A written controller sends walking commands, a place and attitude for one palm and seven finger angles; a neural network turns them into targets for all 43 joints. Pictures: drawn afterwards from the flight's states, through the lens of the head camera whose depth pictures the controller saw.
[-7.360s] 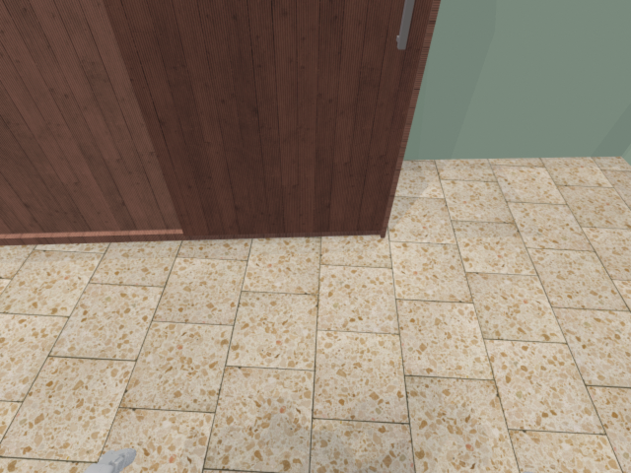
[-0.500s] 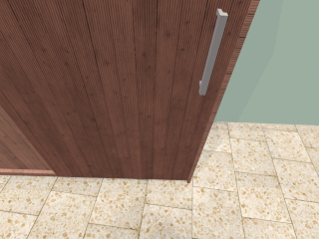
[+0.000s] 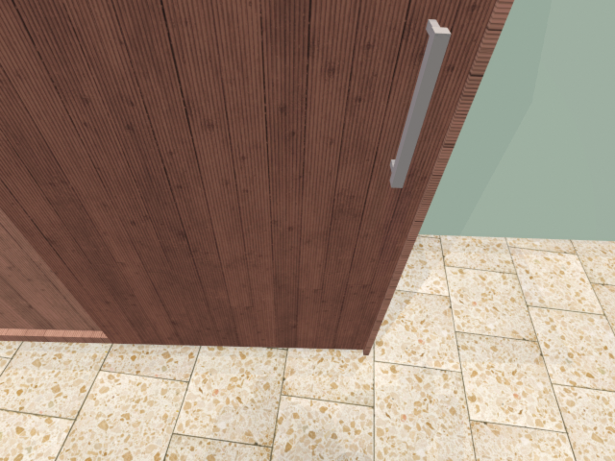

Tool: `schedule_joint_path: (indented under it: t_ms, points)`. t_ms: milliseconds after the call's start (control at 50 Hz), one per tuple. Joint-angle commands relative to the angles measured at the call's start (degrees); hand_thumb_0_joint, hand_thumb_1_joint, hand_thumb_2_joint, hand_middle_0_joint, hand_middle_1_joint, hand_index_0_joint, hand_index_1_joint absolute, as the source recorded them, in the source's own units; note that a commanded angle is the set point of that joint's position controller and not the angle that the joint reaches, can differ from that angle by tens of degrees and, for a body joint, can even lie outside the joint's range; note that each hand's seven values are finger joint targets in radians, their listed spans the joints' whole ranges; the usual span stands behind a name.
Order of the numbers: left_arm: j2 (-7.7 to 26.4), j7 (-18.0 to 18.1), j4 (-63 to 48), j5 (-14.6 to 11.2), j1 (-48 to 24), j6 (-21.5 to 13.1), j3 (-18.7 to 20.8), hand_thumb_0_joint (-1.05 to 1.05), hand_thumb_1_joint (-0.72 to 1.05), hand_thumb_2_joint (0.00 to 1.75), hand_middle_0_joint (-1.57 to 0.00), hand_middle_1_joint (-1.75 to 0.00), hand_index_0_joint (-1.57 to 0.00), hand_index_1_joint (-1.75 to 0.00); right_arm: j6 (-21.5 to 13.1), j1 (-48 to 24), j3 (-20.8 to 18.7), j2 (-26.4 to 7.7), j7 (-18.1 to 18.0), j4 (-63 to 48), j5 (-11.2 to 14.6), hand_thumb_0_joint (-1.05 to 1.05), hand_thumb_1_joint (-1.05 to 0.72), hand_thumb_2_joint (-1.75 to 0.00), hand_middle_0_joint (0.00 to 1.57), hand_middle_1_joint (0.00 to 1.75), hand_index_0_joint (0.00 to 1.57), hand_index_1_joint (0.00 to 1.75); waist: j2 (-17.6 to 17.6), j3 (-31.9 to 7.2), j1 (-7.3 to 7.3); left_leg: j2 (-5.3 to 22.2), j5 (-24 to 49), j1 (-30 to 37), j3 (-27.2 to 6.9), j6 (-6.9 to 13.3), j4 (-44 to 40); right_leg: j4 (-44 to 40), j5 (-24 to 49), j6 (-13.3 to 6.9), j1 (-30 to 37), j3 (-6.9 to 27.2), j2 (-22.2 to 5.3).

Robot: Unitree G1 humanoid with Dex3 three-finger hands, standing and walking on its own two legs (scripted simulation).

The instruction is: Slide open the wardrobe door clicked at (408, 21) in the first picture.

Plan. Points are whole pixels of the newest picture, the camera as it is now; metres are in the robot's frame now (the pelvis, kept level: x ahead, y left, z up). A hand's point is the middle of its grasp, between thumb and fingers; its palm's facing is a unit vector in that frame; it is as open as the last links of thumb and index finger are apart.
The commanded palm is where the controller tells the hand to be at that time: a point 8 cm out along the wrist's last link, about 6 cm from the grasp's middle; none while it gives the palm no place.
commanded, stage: look again from close up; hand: right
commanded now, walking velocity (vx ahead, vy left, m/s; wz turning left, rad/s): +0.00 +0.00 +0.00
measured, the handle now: (412, 113) +0.56 -0.11 +0.18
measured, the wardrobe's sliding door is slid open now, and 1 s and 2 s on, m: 0.00 0.00 0.00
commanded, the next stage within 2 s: shuffle to correct the standing spot in 0.48 s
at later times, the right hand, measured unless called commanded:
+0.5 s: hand out of the picture +0.01 -0.17 -0.17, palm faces +0.02 +0.98 -0.20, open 7.4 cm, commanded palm none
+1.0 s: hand out of the picture +0.04 -0.17 -0.18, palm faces -0.01 +0.99 -0.17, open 7.4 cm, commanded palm none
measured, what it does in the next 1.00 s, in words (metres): lifts its left foot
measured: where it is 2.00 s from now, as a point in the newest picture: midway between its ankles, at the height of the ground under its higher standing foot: outside the picture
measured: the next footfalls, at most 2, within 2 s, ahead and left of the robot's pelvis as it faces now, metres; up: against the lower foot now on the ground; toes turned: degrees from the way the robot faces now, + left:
left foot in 1.10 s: +0.14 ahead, +0.09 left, +0.00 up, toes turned +1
right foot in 1.52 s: +0.14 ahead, -0.10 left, +0.00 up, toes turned -4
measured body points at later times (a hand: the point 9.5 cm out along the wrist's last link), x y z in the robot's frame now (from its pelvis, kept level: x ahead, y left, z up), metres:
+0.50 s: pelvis +0.01 +0.01 +0.00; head +0.02 +0.01 +0.45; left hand +0.03 +0.24 -0.16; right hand +0.01 -0.22 -0.16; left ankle -0.01 +0.13 -0.74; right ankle +0.00 -0.13 -0.74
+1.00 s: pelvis +0.06 +0.00 -0.01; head +0.09 +0.00 +0.44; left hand +0.01 +0.20 -0.16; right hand +0.04 -0.23 -0.17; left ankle +0.01 +0.09 -0.70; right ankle +0.00 -0.13 -0.74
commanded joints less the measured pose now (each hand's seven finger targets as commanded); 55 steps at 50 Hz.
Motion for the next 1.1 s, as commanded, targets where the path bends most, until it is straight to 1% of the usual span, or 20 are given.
schedule_joint_path:
  t_ms: [0,160,420,560,600,660,740,780,820,840,860,880,900,920,940,1000,1020,1040,1060,1080]
  points:
    - [4.93,0.41,-1.92,0.10,2.00,-0.55,1.13,0.00,0.90,0.90,-0.20,-0.30,-0.20,-0.30,-1.06,3.38,-1.51,-6.63,-0.59,-1.82,0.35,0.00,-0.90,-0.90,0.20,0.30,0.20,0.30,1.35,1.31,-0.08,3.24,9.50,-1.58,-3.99,2.38,-6.43,-4.21,7.56,-1.76,-0.03,3.29,-3.46]
    - [5.05,0.61,-1.21,-0.01,1.13,-0.61,1.31,0.00,0.90,0.90,-0.20,-0.30,-0.20,-0.30,-1.25,3.90,-1.67,-6.83,-0.62,-1.03,0.20,0.00,-0.90,-0.90,0.20,0.30,0.20,0.30,1.36,0.27,-0.11,3.37,13.28,-0.23,-3.78,2.40,-6.54,-3.72,9.91,-1.59,1.23,3.18,-3.76]
    - [5.35,0.70,-0.66,0.04,0.42,-0.47,1.31,0.00,0.90,0.90,-0.20,-0.30,-0.20,-0.30,-1.08,3.71,-1.71,-6.78,-0.51,-0.77,0.14,0.00,-0.90,-0.90,0.20,0.30,0.20,0.30,1.67,1.89,-0.26,2.87,11.13,-0.43,-3.73,2.37,-7.82,-5.00,8.71,-1.52,1.18,3.41,-4.02]
    - [5.79,0.68,-0.48,0.09,0.28,-0.65,1.34,0.00,0.90,0.90,-0.20,-0.30,-0.20,-0.30,-1.16,3.58,-1.92,-7.21,-0.45,-0.87,0.20,0.00,-0.90,-0.90,0.20,0.30,0.20,0.30,1.08,0.54,-0.48,3.13,11.81,0.46,-3.75,2.47,-7.77,-5.13,9.69,-1.50,1.42,3.32,-4.10]
    - [4.71,0.47,0.10,0.31,1.56,-0.27,1.14,0.00,0.90,0.90,-0.20,-0.30,-0.20,-0.30,-0.80,4.43,-1.89,-6.25,-0.35,-0.43,0.09,0.00,-0.90,-0.90,0.20,0.30,0.20,0.30,1.73,0.80,-0.63,2.97,1.37,0.41,-3.75,2.79,-8.17,-4.48,1.92,-1.54,0.28,2.58,-3.39]
    - [3.95,-0.05,-0.42,0.69,1.73,0.25,1.22,0.00,0.90,0.90,-0.20,-0.30,-0.20,-0.30,-0.31,5.18,-2.51,-7.36,-0.01,-0.66,-0.11,0.00,-0.90,-0.90,0.20,0.30,0.20,0.30,4.73,4.94,-0.95,3.96,-13.40,-1.77,-6.51,4.27,-10.85,-1.78,-7.92,-1.56,-4.89,1.13,-1.24]
    - [2.75,-0.39,-1.31,0.76,2.40,0.06,1.31,0.00,0.90,0.90,-0.20,-0.30,-0.20,-0.30,-0.22,7.00,-3.53,-8.28,0.10,-1.10,-0.11,0.00,-0.90,-0.90,0.20,0.30,0.20,0.30,7.45,7.82,-0.98,6.57,-18.84,-3.68,-9.28,6.57,-13.25,4.22,-8.45,-1.77,-7.95,-1.01,0.16]
    - [2.45,-0.42,-1.08,0.71,4.37,-0.48,1.31,0.00,0.90,0.90,-0.20,-0.30,-0.20,-0.30,-0.51,6.65,-3.74,-7.68,0.27,-1.49,-0.05,0.00,-0.90,-0.90,0.20,0.30,0.20,0.30,5.84,7.55,-0.09,5.83,-15.44,-5.06,-7.57,6.73,-10.55,3.43,-6.23,-2.12,-5.66,-0.66,-0.15]
    - [3.67,-0.22,0.19,0.69,8.24,-1.08,1.72,0.00,0.90,0.90,-0.20,-0.30,-0.20,-0.30,-0.71,5.47,-3.61,-5.92,0.57,-2.11,-0.13,0.00,-0.90,-0.90,0.20,0.30,0.20,0.30,-1.92,7.26,1.49,1.59,-10.21,-8.36,-2.03,5.26,-2.48,-1.13,-1.32,-3.32,-0.27,2.84,-3.07]
    - [5.80,0.06,1.40,0.76,11.24,-1.47,2.16,0.00,0.90,0.90,-0.20,-0.30,-0.20,-0.30,-0.82,4.73,-3.32,-4.12,0.72,-2.72,-0.17,0.00,-0.90,-0.90,0.20,0.30,0.20,0.30,-9.65,6.05,2.46,-1.34,-7.76,-11.72,1.97,4.13,5.42,-4.66,1.54,-5.19,3.62,8.85,-7.74]
    - [7.90,0.55,2.43,0.93,15.13,-1.67,2.79,0.00,0.90,0.90,-0.20,-0.30,-0.20,-0.30,-1.06,2.65,-2.95,-2.39,0.76,-3.75,-0.36,0.00,-0.90,-0.90,0.20,0.30,0.20,0.30,-16.50,5.70,3.82,-4.03,-10.58,-16.82,5.32,3.14,14.43,-8.93,6.67,-8.37,6.94,16.16,-13.12]
    - [8.00,1.08,3.02,1.24,17.55,-1.86,2.81,0.00,0.90,0.90,-0.20,-0.30,-0.20,-0.30,-1.30,-0.18,-2.72,-2.30,0.68,-5.06,-0.43,0.00,-0.90,-0.90,0.20,0.30,0.20,0.30,-17.48,6.64,5.05,-4.07,-17.38,-24.36,3.42,3.37,22.14,-10.47,15.78,-11.87,11.74,20.78,-16.55]
    - [7.58,1.36,3.07,1.38,18.29,-2.14,2.61,0.00,0.90,0.90,-0.20,-0.30,-0.20,-0.30,-1.56,-1.48,-2.88,-2.26,0.68,-5.71,-0.34,0.00,-0.90,-0.90,0.20,0.30,0.20,0.30,-15.63,6.15,5.23,-2.17,-18.58,-27.36,1.17,3.85,27.37,-9.35,23.18,-14.37,13.79,21.77,-18.68]
    - [6.46,1.43,2.76,1.34,17.78,-2.37,2.48,0.00,0.90,0.90,-0.20,-0.30,-0.20,-0.30,-1.93,-3.53,-3.06,-2.23,0.91,-6.18,-0.21,0.00,-0.90,-0.90,0.20,0.30,0.20,0.30,-10.80,6.61,5.15,-0.85,-18.12,-27.86,0.18,4.19,28.17,-7.90,29.49,-15.52,13.16,21.24,-19.31]
    - [6.80,1.37,2.33,1.54,15.61,-2.51,2.55,0.00,0.90,0.90,-0.20,-0.30,-0.20,-0.30,-2.11,-3.39,-3.15,-1.41,1.18,-6.00,-0.02,0.00,-0.90,-0.90,0.20,0.30,0.20,0.30,-9.08,5.43,4.12,0.01,-17.10,-25.84,-0.40,4.17,27.05,-7.40,29.76,-15.07,11.87,18.63,-19.10]
    - [7.08,1.60,0.41,1.42,8.65,-2.17,2.56,0.00,0.90,0.90,-0.20,-0.30,-0.20,-0.30,-1.83,0.96,-3.02,1.04,1.75,-4.66,0.15,0.00,-0.90,-0.90,0.20,0.30,0.20,0.30,-7.98,2.48,0.10,-1.49,-8.94,-10.05,2.67,3.30,11.59,-5.86,23.63,-9.85,2.88,8.65,-12.67]
    - [6.57,1.78,0.09,1.04,6.87,-2.02,2.33,0.00,0.90,0.90,-0.20,-0.30,-0.20,-0.30,-2.06,4.20,-3.14,0.96,1.68,-3.53,0.05,0.00,-0.90,-0.90,0.20,0.30,0.20,0.30,-5.06,1.01,-1.85,-2.79,0.81,-4.34,4.43,2.67,2.58,-1.05,26.09,-7.42,2.02,5.20,-9.98]
    - [6.17,1.73,0.20,0.29,7.55,-2.03,2.32,0.00,0.90,0.90,-0.20,-0.30,-0.20,-0.30,-2.27,8.38,-3.38,-0.60,1.29,-1.86,0.03,0.00,-0.90,-0.90,0.20,0.30,0.20,0.30,-2.02,-2.74,-3.10,-2.52,11.08,3.33,3.32,1.99,-2.75,3.28,24.82,-5.29,1.05,2.88,-7.08]
    - [4.08,1.54,0.08,-0.39,8.20,-2.17,2.04,0.00,0.90,0.90,-0.20,-0.30,-0.20,-0.30,-2.64,11.81,-3.95,-3.88,0.40,-0.48,-0.01,0.00,-0.90,-0.90,0.20,0.30,0.20,0.30,3.06,-5.47,-4.25,3.10,23.04,12.73,-2.84,2.80,-2.49,7.00,16.06,-3.05,-5.19,2.00,-5.58]
    - [1.41,1.39,-0.57,-0.77,8.39,-1.95,1.40,0.00,0.90,0.90,-0.20,-0.30,-0.20,-0.30,-2.94,13.95,-4.49,-7.50,-0.43,0.43,0.14,0.00,-0.90,-0.90,0.20,0.30,0.20,0.30,12.88,-7.41,-4.19,14.40,42.56,16.56,-14.76,7.13,-3.98,13.46,-3.69,-0.81,-10.49,-0.50,-1.30]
